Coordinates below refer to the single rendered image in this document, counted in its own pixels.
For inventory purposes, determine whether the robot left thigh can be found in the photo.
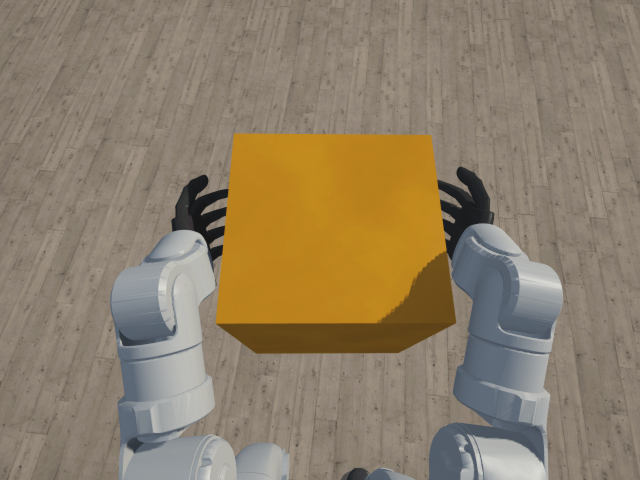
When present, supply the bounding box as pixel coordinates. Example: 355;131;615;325
235;443;290;480

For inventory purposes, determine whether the robot right forearm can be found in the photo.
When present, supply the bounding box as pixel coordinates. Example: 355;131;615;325
451;223;563;480

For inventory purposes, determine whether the robot right upper arm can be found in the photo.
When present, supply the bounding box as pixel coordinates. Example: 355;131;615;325
429;422;547;480

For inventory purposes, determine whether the robot left forearm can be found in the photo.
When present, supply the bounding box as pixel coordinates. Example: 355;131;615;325
110;230;217;480

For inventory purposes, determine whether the robot left upper arm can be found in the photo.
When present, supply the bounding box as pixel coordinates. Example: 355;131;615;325
123;434;237;480

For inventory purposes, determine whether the carton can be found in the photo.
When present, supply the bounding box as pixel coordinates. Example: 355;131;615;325
216;133;456;354

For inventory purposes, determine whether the left robot hand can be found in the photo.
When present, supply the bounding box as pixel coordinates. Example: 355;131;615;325
171;175;228;261

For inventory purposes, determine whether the right robot hand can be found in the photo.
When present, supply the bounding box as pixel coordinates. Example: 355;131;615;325
437;167;494;260

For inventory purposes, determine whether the robot right shin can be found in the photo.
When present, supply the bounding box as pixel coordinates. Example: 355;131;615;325
367;468;394;478

